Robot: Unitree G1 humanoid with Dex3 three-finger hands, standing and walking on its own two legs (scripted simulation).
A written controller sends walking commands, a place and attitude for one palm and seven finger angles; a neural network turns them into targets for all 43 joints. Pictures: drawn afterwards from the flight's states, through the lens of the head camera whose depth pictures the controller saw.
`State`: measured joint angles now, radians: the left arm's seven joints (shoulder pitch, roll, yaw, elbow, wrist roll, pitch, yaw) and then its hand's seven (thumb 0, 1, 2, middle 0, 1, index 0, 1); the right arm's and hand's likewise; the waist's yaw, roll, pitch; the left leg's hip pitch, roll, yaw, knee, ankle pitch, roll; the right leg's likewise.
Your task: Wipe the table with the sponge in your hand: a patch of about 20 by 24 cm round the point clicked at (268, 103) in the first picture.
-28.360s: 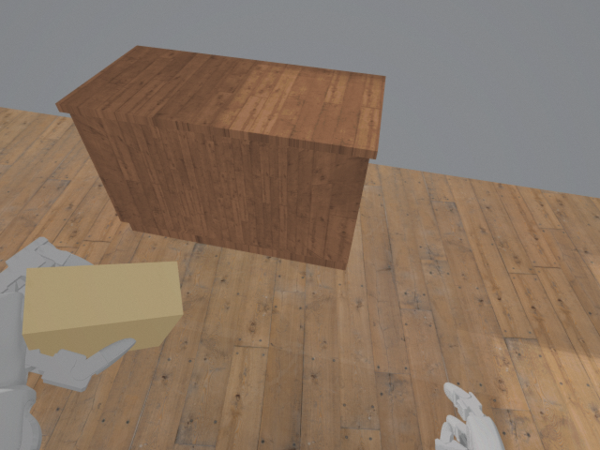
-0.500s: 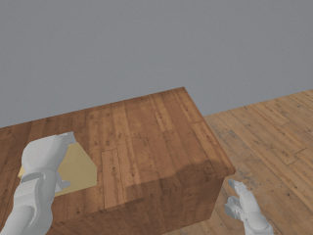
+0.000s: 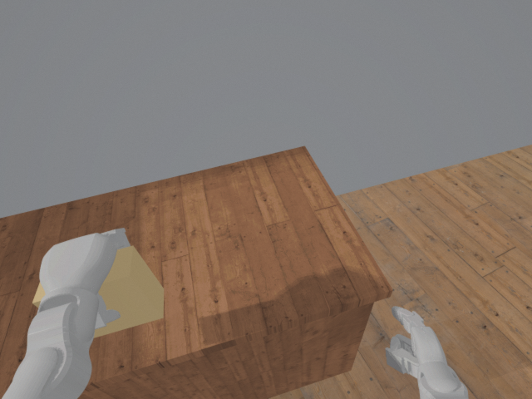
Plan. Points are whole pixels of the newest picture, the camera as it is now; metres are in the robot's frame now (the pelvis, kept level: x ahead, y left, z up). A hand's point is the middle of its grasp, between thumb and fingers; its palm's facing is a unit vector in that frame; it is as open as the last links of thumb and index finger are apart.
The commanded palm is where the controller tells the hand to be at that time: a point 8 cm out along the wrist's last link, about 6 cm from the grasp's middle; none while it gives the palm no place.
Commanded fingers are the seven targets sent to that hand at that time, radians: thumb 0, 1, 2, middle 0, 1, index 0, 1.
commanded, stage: move the sponge above the wiping area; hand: left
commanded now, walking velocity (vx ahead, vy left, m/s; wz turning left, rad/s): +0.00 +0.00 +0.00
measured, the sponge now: (113, 301) +0.22 +0.29 +0.03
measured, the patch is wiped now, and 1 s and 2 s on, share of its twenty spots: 0.00 0.00 0.00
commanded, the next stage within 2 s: none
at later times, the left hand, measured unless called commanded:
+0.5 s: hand (113, 282) +0.24 +0.29 +0.05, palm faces -0.04 -0.09 -0.99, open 9.8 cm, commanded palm +0.21 +0.29 +0.12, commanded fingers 0.00 0.10 1.30 -1.20 -1.60 -1.20 -1.60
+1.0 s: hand (131, 280) +0.25 +0.28 +0.03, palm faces -0.04 -0.10 -0.99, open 9.8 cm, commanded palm +0.23 +0.28 +0.09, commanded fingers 0.00 0.10 1.30 -1.20 -1.60 -1.20 -1.60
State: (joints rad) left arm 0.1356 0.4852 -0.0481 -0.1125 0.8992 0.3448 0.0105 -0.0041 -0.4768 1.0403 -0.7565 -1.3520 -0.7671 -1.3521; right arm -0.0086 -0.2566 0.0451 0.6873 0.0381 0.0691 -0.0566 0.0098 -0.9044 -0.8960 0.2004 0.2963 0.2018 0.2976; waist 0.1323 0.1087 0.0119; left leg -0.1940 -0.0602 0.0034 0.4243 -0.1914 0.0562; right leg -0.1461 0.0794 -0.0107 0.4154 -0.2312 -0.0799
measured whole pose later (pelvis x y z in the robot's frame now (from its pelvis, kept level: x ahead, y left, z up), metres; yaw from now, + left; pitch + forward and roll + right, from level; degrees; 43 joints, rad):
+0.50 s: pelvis +0.00 -0.01 +0.00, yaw +0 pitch -1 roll +0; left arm 0.11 0.47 -0.04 0.02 0.91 0.31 0.06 0.00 -0.48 1.04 -0.76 -1.35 -0.77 -1.35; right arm 0.02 -0.26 0.02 0.70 0.05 0.06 -0.07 0.01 -0.90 -0.90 0.20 0.30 0.20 0.30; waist 0.11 0.09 -0.01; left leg -0.23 -0.05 0.00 0.45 -0.21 0.05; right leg -0.17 0.09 -0.01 0.43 -0.24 -0.09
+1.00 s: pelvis +0.00 +0.00 +0.00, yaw +0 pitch +0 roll +0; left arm 0.02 0.39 -0.12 0.15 0.95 0.33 0.14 0.00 -0.48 1.04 -0.76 -1.35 -0.77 -1.35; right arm 0.03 -0.24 0.01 0.71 0.06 0.07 -0.06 0.01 -0.90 -0.90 0.20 0.30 0.20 0.30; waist 0.11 0.09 -0.03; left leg -0.25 -0.06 0.01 0.45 -0.20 0.06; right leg -0.21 0.08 -0.01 0.45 -0.24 -0.08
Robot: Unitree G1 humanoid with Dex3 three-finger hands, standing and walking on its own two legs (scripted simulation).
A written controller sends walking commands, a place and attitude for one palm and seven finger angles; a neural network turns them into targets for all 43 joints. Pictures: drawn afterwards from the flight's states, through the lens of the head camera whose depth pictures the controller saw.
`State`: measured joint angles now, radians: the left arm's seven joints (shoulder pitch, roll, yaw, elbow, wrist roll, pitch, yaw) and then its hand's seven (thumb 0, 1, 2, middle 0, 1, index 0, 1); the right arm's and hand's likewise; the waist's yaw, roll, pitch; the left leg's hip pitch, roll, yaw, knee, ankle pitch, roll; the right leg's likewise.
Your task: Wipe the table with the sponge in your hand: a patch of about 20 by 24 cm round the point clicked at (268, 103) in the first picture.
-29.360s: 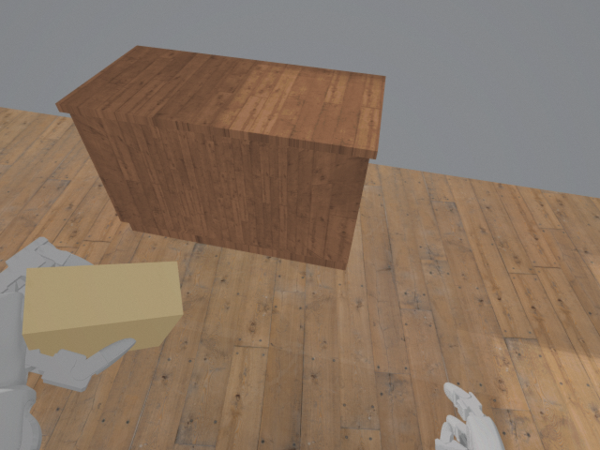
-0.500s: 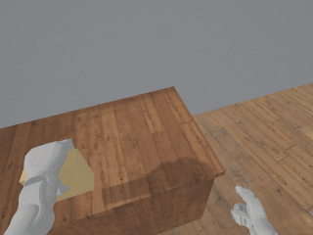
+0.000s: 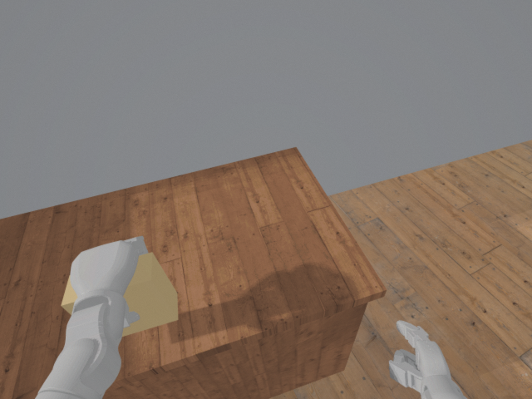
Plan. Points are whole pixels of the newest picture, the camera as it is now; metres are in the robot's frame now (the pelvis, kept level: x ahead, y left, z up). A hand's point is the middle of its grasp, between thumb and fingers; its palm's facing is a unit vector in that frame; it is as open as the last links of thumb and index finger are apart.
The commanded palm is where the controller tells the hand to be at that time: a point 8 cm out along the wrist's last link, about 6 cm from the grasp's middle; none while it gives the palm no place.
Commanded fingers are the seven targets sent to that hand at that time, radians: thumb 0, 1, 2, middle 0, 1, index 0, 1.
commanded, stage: move the sponge above the wiping area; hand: left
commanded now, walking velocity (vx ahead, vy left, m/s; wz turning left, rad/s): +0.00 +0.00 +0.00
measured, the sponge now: (131, 305) +0.24 +0.28 -0.02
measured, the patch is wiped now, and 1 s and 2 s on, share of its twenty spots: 0.00 0.00 0.00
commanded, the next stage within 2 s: lower the sponge onto the table in 1.04 s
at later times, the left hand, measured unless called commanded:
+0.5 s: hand (136, 285) +0.27 +0.27 +0.01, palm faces -0.07 -0.10 -0.99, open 9.8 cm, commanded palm +0.25 +0.26 +0.07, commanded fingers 0.00 0.10 1.30 -1.20 -1.60 -1.20 -1.60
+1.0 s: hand (134, 288) +0.26 +0.27 +0.01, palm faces -0.10 -0.10 -0.99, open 9.8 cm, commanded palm +0.24 +0.27 +0.08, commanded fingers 0.00 0.10 1.30 -1.20 -1.60 -1.20 -1.60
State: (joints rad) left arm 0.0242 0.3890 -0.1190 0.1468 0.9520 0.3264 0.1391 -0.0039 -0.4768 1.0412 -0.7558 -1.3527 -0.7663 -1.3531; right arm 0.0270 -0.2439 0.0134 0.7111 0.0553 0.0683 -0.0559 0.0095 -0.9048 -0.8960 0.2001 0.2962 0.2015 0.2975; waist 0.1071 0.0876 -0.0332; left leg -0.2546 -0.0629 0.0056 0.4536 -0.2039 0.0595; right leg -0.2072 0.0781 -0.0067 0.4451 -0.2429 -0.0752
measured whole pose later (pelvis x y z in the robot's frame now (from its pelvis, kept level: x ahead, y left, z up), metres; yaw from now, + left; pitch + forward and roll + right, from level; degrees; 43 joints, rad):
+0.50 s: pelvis +0.01 +0.00 +0.00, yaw +0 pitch +2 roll +0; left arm -0.02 0.35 -0.15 0.27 0.97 0.34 0.20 0.00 -0.48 1.04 -0.76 -1.35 -0.77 -1.35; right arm 0.05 -0.25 0.00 0.71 0.06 0.09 -0.04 0.01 -0.91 -0.90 0.20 0.30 0.20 0.30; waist 0.09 0.07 -0.06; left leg -0.29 -0.06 0.00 0.48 -0.22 0.06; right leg -0.24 0.08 -0.01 0.46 -0.26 -0.07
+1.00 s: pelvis +0.01 -0.01 +0.00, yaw +0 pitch +2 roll +0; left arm -0.01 0.36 -0.13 0.30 0.96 0.34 0.19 0.00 -0.48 1.04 -0.75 -1.35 -0.77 -1.35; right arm 0.05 -0.25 0.00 0.71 0.07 0.10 -0.05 0.01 -0.91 -0.90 0.20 0.30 0.20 0.30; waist 0.09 0.07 -0.06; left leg -0.28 -0.05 0.00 0.48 -0.23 0.05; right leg -0.22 0.09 -0.01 0.45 -0.25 -0.09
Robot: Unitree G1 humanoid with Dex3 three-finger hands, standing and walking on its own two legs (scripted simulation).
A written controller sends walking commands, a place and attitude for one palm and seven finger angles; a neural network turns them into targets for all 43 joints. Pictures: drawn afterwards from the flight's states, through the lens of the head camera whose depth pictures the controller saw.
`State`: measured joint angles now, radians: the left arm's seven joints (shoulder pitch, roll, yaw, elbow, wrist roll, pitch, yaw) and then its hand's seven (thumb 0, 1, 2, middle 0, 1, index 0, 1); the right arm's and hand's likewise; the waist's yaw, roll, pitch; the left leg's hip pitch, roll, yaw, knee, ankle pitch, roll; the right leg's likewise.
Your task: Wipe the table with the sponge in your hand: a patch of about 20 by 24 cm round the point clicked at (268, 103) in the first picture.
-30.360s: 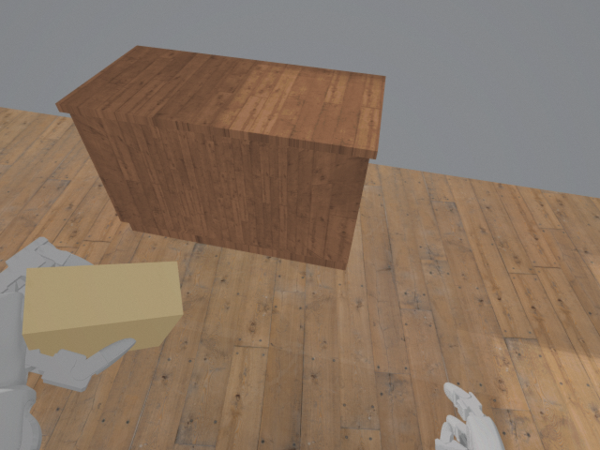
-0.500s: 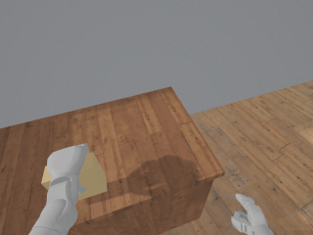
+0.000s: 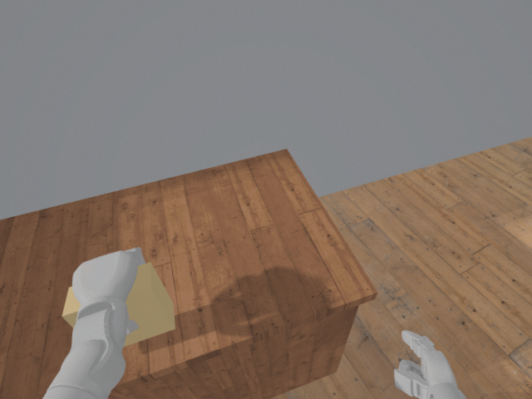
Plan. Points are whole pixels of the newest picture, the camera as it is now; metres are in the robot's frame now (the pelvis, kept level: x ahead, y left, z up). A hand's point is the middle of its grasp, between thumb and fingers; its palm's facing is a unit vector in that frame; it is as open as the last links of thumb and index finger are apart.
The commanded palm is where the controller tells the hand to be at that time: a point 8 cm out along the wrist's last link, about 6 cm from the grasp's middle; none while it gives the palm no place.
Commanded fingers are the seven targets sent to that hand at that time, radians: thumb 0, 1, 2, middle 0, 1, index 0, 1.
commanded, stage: move the sponge above the wiping area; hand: left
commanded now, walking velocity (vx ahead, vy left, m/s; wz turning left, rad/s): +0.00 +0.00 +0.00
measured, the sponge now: (129, 315) +0.24 +0.28 -0.04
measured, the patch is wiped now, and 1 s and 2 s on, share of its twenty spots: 0.00 0.00 0.05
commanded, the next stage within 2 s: lower the sponge onto the table in 0.04 s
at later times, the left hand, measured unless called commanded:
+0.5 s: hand (122, 294) +0.25 +0.28 +0.01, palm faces -0.08 -0.10 -0.99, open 9.8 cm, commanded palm +0.23 +0.27 +0.07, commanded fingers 0.00 0.10 1.30 -1.20 -1.60 -1.20 -1.60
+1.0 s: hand (127, 302) +0.25 +0.28 -0.01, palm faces -0.10 -0.10 -0.99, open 9.8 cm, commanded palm +0.24 +0.27 +0.05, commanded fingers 0.00 0.10 1.30 -1.20 -1.60 -1.20 -1.60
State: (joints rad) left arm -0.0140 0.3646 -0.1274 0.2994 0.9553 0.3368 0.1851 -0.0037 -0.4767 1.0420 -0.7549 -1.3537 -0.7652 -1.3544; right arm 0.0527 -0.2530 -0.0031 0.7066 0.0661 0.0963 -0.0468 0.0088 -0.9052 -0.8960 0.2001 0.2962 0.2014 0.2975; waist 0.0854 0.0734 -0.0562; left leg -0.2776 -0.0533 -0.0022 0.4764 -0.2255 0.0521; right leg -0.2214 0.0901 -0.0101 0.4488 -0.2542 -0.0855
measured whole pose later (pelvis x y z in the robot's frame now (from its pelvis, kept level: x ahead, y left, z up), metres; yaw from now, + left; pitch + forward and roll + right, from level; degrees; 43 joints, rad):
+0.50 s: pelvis +0.00 +0.00 +0.00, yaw +0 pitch +2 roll +0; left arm -0.01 0.35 -0.13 0.29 0.96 0.33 0.20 0.00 -0.48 1.04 -0.75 -1.35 -0.77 -1.35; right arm 0.05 -0.25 0.00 0.71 0.07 0.10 -0.04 0.01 -0.91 -0.90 0.20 0.30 0.20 0.30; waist 0.09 0.08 -0.06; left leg -0.28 -0.06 0.00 0.47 -0.22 0.06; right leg -0.22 0.09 0.00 0.45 -0.25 -0.08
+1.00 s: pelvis +0.00 +0.01 +0.00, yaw +0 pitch +3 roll -1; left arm -0.03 0.32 -0.15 0.37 0.98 0.32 0.25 0.00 -0.48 1.04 -0.75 -1.35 -0.76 -1.36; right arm 0.07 -0.25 -0.02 0.72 0.07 0.10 -0.04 0.01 -0.91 -0.90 0.20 0.30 0.20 0.30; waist 0.08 0.07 -0.08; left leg -0.33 -0.06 0.00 0.51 -0.23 0.06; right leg -0.28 0.08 -0.01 0.49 -0.26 -0.07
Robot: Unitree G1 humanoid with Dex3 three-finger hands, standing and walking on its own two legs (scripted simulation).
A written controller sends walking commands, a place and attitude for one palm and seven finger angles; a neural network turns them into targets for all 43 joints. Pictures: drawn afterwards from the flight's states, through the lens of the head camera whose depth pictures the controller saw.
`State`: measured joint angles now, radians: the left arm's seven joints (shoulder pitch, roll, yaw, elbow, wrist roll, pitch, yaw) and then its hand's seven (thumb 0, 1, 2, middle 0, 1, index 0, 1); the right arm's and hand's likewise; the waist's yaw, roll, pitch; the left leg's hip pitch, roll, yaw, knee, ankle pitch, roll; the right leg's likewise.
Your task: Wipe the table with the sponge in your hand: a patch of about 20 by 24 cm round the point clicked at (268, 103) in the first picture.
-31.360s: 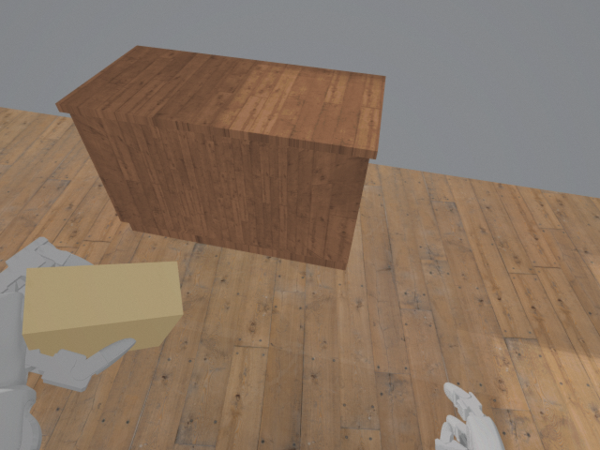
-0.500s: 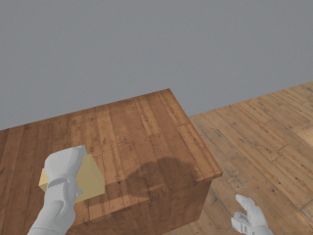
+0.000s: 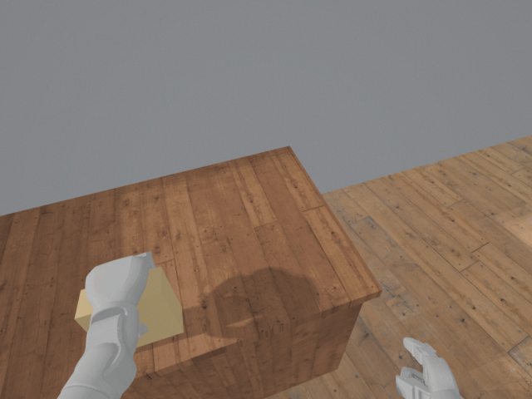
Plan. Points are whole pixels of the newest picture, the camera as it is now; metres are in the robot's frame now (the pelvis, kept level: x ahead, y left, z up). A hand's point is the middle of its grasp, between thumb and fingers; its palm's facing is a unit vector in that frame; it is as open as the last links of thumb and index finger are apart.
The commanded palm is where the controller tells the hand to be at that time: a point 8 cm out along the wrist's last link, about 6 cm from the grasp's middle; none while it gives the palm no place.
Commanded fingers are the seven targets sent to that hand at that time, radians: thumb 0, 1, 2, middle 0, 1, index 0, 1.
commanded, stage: lower the sponge onto the table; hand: left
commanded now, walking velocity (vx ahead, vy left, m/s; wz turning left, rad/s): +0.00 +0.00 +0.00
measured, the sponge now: (139, 318) +0.25 +0.27 -0.06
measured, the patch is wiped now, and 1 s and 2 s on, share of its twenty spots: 0.00 0.05 0.20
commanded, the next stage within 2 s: wipe forward along the first lane in 0.44 s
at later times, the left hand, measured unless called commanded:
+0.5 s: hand (134, 300) +0.26 +0.27 -0.02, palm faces -0.11 -0.09 -0.99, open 9.8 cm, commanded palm +0.24 +0.27 +0.03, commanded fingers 0.00 0.10 1.30 -1.20 -1.60 -1.20 -1.60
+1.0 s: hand (135, 283) +0.30 +0.29 -0.03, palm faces -0.16 -0.04 -0.99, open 9.9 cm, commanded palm +0.29 +0.28 +0.01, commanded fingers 0.00 0.10 1.30 -1.20 -1.60 -1.20 -1.60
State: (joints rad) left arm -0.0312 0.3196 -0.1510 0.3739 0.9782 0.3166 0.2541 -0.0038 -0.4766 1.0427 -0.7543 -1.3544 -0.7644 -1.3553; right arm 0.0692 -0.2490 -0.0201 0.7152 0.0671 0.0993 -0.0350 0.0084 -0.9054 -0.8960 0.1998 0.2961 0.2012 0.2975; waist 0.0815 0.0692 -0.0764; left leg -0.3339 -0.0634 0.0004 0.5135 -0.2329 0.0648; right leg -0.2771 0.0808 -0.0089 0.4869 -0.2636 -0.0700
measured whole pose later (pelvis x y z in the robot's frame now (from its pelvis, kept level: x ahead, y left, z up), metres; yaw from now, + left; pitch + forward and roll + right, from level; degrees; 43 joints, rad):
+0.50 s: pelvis +0.00 -0.01 +0.00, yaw +0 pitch +5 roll -1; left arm -0.07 0.32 -0.12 0.47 0.98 0.30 0.30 -0.01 -0.48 1.04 -0.75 -1.36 -0.76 -1.36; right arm 0.09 -0.25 -0.02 0.71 0.07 0.12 -0.04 0.01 -0.91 -0.90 0.20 0.30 0.20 0.30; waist 0.07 0.06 -0.10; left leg -0.39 -0.05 0.00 0.55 -0.25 0.06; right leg -0.33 0.09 -0.01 0.52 -0.27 -0.08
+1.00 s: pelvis -0.02 -0.01 -0.01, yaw +0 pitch +9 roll -1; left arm -0.30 0.38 -0.07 0.75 1.00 0.22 0.30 0.00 -0.53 1.09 -0.79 -1.32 -0.80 -1.32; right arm 0.15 -0.25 -0.02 0.72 0.08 0.13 -0.06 0.01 -0.91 -0.90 0.20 0.30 0.20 0.30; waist 0.04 0.06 -0.13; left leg -0.55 -0.04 -0.02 0.66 -0.26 0.05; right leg -0.49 0.10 -0.04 0.61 -0.29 -0.09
